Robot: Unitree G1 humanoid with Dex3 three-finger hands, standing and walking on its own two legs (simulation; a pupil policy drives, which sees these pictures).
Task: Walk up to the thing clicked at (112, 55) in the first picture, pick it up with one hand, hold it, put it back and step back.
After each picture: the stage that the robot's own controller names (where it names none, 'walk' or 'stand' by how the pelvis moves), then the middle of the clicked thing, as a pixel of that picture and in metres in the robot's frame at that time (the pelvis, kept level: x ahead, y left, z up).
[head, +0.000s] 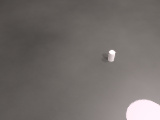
stand; (111, 55) +1.23 -0.31 -0.72
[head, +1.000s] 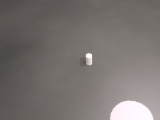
walk; (89, 59) +1.15 +0.04 -0.70
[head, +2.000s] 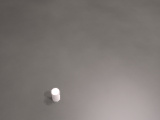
walk; (55, 95) +0.69 +0.22 -0.69
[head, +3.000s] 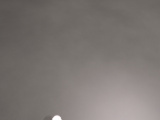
walk; out of the picture +0.44 +0.16 -0.71
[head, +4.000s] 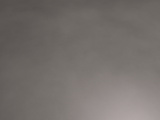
stand; out of the picture +0.38 +0.17 -0.72
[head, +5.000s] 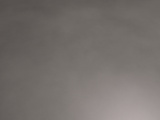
stand; out of the picture +0.37 +0.19 -0.72
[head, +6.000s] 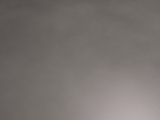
stand; out of the picture +0.36 +0.19 -0.72
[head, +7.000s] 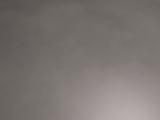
stand; out of the picture +0.33 +0.22 -0.72
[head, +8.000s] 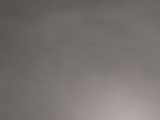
stand; out of the picture +0.32 +0.21 -0.73
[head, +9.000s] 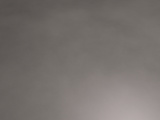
stand; out of the picture +0.33 +0.20 -0.73
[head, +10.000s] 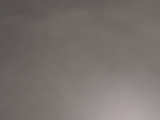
stand; out of the picture +0.33 +0.20 -0.73
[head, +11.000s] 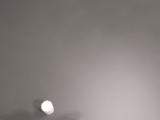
go down; (47, 107) +0.37 +0.20 -0.58
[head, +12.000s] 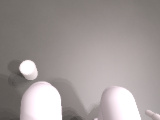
go down; (29, 70) +0.41 +0.25 -0.31
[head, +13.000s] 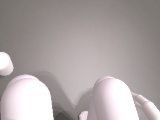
close in; (2, 64) +0.39 +0.28 -0.26
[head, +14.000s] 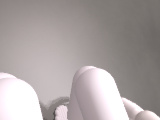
close; out of the picture +0.37 +0.30 -0.21
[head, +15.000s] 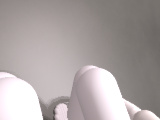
lift; out of the picture +0.35 +0.30 -0.21
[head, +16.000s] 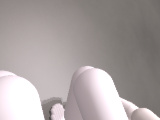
lift; out of the picture +0.33 +0.29 -0.22
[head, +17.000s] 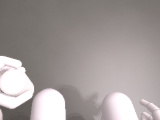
lift; (19, 85) +0.31 +0.22 -0.03
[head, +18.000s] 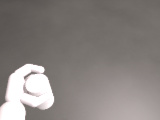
lift; (41, 92) +0.32 +0.16 +0.03
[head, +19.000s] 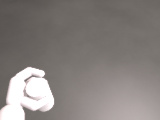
hold; (41, 95) +0.31 +0.16 +0.01
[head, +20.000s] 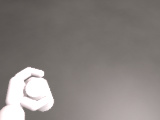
hold; (40, 95) +0.31 +0.16 +0.01
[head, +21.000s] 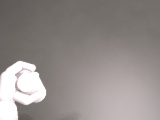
crouch; (33, 88) +0.34 +0.18 -0.04
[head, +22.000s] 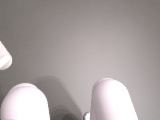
lower; out of the picture +0.42 +0.26 -0.10
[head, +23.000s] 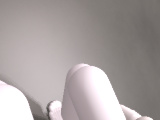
lower; out of the picture +0.39 +0.31 -0.22
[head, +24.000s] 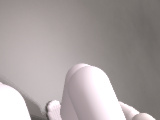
lower; out of the picture +0.39 +0.31 -0.22
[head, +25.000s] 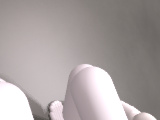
lower; out of the picture +0.38 +0.31 -0.22
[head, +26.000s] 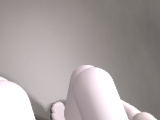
lower; out of the picture +0.36 +0.31 -0.22
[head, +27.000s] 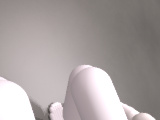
open; out of the picture +0.36 +0.29 -0.22
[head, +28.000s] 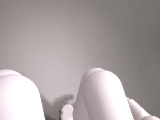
stand; out of the picture +0.36 +0.27 -0.22
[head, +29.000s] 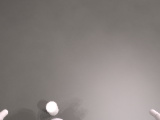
stand; (52, 108) +0.37 +0.18 -0.56
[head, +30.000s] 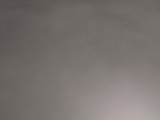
stand; out of the picture +0.35 +0.17 -0.67
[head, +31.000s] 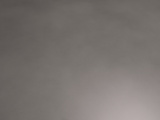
stand; out of the picture +0.34 +0.17 -0.67
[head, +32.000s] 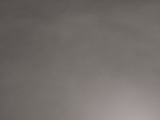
stand; out of the picture +0.38 +0.15 -0.72
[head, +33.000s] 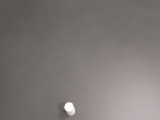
walk; (69, 109) +0.46 +0.18 -0.70
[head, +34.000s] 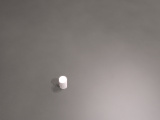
walk; (63, 82) +0.68 +0.13 -0.71
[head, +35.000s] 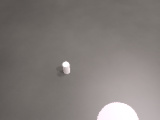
stand; (66, 67) +0.97 +0.23 -0.70
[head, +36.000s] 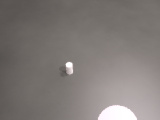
stand; (69, 68) +0.99 +0.17 -0.72
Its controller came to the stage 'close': yes
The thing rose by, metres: 0.71
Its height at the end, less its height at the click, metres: +0.00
